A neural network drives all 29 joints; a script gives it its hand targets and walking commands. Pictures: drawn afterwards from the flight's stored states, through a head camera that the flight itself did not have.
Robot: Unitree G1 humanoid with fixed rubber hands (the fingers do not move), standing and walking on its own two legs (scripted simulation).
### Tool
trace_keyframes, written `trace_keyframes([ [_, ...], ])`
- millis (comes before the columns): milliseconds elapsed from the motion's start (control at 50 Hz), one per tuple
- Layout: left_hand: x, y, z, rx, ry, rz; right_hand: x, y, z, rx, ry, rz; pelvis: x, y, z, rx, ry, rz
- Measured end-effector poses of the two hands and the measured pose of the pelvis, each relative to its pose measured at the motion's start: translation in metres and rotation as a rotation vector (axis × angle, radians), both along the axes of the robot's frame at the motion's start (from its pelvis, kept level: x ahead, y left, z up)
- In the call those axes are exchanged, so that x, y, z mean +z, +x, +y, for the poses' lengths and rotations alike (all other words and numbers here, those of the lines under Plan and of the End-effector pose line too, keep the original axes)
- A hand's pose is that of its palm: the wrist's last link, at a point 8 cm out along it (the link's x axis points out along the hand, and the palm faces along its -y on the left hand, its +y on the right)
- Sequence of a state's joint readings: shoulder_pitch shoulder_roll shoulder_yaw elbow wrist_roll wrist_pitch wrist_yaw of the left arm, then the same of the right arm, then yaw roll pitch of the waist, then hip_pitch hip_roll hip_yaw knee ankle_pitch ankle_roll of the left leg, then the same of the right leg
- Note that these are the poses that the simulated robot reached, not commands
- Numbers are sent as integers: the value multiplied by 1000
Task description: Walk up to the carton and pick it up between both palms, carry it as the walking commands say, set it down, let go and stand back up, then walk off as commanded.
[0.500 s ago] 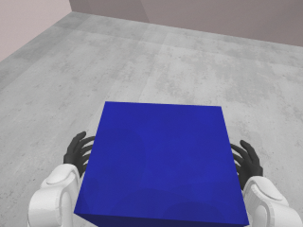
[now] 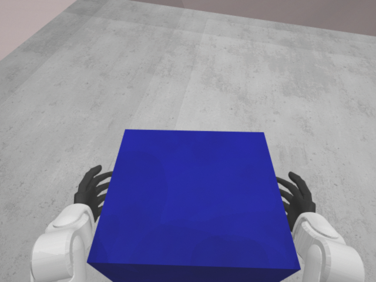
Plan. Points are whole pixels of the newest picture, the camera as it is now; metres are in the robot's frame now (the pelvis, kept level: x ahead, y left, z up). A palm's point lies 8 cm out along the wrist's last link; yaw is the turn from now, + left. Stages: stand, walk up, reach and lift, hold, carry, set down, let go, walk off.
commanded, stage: carry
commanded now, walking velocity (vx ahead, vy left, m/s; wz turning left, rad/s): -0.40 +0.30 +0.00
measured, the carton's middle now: (192, 212) +0.26 +0.00 -0.01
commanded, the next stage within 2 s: none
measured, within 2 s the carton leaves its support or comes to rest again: neither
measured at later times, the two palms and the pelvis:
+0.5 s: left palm out of the picture +0.05 +0.34 +0.10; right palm out of the picture +0.03 -0.05 +0.10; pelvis -0.19 +0.17 +0.00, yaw -1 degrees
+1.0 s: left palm out of the picture -0.15 +0.49 +0.12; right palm out of the picture -0.17 +0.11 +0.09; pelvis -0.39 +0.32 +0.02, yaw -3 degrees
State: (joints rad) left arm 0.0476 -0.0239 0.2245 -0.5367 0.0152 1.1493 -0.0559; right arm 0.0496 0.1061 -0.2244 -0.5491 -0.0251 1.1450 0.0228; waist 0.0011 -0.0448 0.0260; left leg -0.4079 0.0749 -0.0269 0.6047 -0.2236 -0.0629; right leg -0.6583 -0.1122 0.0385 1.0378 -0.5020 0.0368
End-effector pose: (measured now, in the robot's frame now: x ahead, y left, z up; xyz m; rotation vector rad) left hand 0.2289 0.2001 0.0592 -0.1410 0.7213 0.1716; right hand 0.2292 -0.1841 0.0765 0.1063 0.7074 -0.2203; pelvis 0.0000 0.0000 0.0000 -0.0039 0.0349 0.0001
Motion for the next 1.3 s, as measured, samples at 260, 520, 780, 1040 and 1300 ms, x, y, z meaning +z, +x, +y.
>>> trace_keyframes([
  [260,35,-101,48,-26,101,-59,0,-110,49,25,34,-61,4,-100,69,-20,57,10],
  [520,35,-184,150,-54,57,-112,16,-204,150,-10,-11,-107,-1,-202,179,-21,68,11],
  [780,29,-306,247,7,53,-101,14,-303,247,43,3,-102,1,-300,249,-3,6,33],
  [1040,58,-385,306,-85,109,-112,20,-414,308,-40,44,-103,15,-401,341,-49,100,-2],
  [1300,8,-506,442,12,-23,-32,15,-505,443,-1,-10,-34,7,-500,440,-14,-27,23],
])
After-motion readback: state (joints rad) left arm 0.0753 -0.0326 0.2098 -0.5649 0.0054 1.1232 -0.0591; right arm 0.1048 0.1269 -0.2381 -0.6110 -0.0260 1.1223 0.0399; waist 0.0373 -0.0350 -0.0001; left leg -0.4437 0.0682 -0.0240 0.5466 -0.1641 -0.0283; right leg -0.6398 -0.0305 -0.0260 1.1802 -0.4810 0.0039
